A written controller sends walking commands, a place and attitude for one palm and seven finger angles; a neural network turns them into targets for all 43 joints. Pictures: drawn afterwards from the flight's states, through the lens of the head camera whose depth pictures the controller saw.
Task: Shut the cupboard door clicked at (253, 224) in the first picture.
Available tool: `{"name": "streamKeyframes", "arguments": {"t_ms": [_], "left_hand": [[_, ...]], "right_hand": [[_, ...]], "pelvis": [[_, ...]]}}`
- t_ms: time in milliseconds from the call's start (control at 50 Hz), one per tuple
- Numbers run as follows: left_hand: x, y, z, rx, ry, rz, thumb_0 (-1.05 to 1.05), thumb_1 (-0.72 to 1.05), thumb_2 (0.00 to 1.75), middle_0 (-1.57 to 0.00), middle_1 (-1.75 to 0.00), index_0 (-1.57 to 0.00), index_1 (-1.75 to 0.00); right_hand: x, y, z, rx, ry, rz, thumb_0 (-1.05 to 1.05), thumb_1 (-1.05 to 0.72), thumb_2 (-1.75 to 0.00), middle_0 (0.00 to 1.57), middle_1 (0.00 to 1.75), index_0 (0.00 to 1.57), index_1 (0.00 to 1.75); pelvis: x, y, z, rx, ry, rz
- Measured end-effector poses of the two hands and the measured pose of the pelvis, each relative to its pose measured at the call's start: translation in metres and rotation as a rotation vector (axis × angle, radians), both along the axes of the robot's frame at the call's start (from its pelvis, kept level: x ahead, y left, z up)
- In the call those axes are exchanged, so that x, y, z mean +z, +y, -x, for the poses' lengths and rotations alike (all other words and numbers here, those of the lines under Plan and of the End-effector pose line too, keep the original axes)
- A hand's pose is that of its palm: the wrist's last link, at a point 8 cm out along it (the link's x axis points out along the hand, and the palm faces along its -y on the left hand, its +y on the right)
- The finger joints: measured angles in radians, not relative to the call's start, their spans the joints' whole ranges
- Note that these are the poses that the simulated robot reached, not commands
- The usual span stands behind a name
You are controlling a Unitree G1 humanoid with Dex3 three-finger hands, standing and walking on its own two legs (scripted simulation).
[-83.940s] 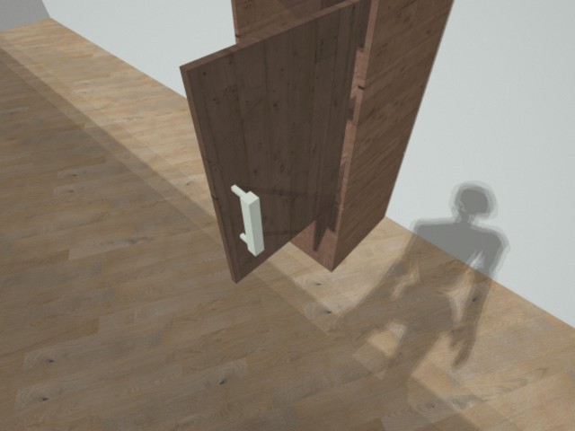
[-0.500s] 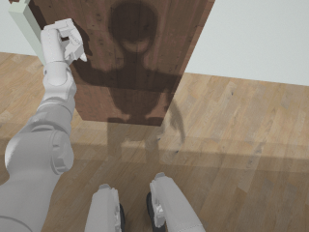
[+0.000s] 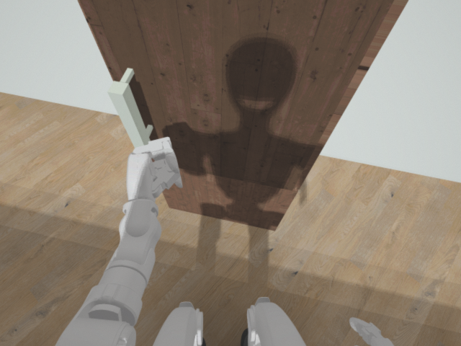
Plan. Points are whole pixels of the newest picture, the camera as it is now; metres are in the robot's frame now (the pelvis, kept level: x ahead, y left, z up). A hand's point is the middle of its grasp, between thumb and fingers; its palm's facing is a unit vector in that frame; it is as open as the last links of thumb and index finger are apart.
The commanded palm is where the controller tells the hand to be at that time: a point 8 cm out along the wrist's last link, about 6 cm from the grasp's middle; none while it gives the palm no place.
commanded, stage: pull the fist back off the door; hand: left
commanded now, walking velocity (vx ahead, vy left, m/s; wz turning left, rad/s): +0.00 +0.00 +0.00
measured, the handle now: (136, 112) +0.54 +0.18 +0.02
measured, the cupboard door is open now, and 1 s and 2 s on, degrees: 1 1 1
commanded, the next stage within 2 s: draw the hand back to the body in 0.06 s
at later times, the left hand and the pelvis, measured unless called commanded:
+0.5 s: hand (137, 187) +0.34 +0.13 +0.09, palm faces +0.07 -1.00 -0.06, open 3.1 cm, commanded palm +0.30 +0.18 +0.10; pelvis -0.01 -0.01 +0.04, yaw +1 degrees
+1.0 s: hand (10, 219) +0.26 +0.22 +0.19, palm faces +0.21 -0.93 -0.29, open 3.5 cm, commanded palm +0.22 +0.27 +0.21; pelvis +0.02 +0.01 +0.10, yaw +2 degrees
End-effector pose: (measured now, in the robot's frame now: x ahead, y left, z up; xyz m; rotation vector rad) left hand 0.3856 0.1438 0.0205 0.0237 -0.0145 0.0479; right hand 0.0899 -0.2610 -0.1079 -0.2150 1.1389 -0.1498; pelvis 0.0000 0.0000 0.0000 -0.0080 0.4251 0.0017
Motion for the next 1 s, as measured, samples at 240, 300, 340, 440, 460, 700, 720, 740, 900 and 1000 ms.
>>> {"name": "streamKeyframes", "arguments": {"t_ms": [240,300,340,440,460,700,720,740,900,1000], "left_hand": [[0.007,0.001,0.016,-0.006,-0.028,-0.024,0.01,0.90,0.90,-1.30,-1.50,-1.31,-1.50],[0.021,0.006,0.020,-0.001,-0.046,-0.025,0.01,0.90,0.90,-1.30,-1.50,-1.30,-1.50],[0.032,0.011,0.027,0.002,-0.042,-0.033,0.01,0.90,0.90,-1.30,-1.50,-1.30,-1.50],[0.060,0.030,0.054,0.021,-0.008,-0.044,0.01,0.90,0.90,-1.30,-1.50,-1.30,-1.50],[0.065,0.034,0.059,0.024,-0.007,-0.043,0.01,0.90,0.90,-1.30,-1.50,-1.30,-1.50],[0.109,0.059,0.103,-0.007,-0.027,-0.027,0.01,0.90,0.90,-1.28,-1.48,-1.28,-1.48],[0.113,0.062,0.106,-0.002,-0.015,-0.056,0.01,0.90,0.90,-1.27,-1.46,-1.27,-1.46],[0.116,0.065,0.108,0.004,0.007,-0.092,0.01,0.90,0.90,-1.25,-1.45,-1.25,-1.45],[0.159,0.097,0.136,0.103,0.095,-0.242,0.01,0.90,0.90,-1.09,-1.26,-1.09,-1.27],[0.181,0.119,0.153,0.185,0.093,-0.258,0.01,0.90,0.90,-0.96,-1.12,-0.96,-1.13]], "right_hand": [[-0.004,0.013,-0.051,0.080,-0.129,-0.018,0.01,-0.91,-0.90,0.20,0.30,0.20,0.30],[-0.003,0.016,-0.042,0.052,-0.122,-0.044,0.01,-0.91,-0.90,0.20,0.30,0.20,0.30],[0.000,0.019,-0.032,0.030,-0.110,-0.064,0.01,-0.91,-0.90,0.20,0.30,0.20,0.30],[0.018,0.022,-0.010,-0.003,-0.080,-0.084,0.01,-0.91,-0.90,0.20,0.30,0.20,0.30],[0.022,0.021,-0.007,-0.005,-0.079,-0.081,0.01,-0.91,-0.90,0.20,0.30,0.20,0.30],[0.074,0.008,-0.040,0.007,-0.247,-0.004,0.01,-0.91,-0.90,0.20,0.30,0.20,0.30],[0.079,0.009,-0.046,0.005,-0.267,-0.002,0.01,-0.91,-0.90,0.20,0.30,0.20,0.30],[0.084,0.011,-0.053,0.000,-0.283,-0.001,0.01,-0.91,-0.90,0.20,0.30,0.20,0.30],[0.127,0.044,-0.105,0.035,-0.426,-0.027,0.01,-0.91,-0.90,0.20,0.30,0.20,0.30],[0.142,0.069,-0.127,0.099,-0.474,-0.057,0.01,-0.91,-0.90,0.20,0.30,0.20,0.30]], "pelvis": [[-0.006,-0.009,0.012,0.030,-0.030,-0.003],[-0.002,-0.010,0.013,0.019,-0.046,-0.007],[0.005,-0.010,0.012,0.011,-0.067,-0.011],[0.028,-0.011,0.008,0.005,-0.125,-0.019],[0.032,-0.011,0.007,0.007,-0.136,-0.019],[0.060,-0.004,-0.001,0.014,-0.244,-0.009],[0.062,-0.003,-0.002,0.013,-0.254,-0.010],[0.065,-0.002,-0.003,0.012,-0.266,-0.012],[0.091,0.008,-0.017,0.020,-0.364,-0.005],[0.101,0.014,-0.023,0.028,-0.409,-0.003]]}}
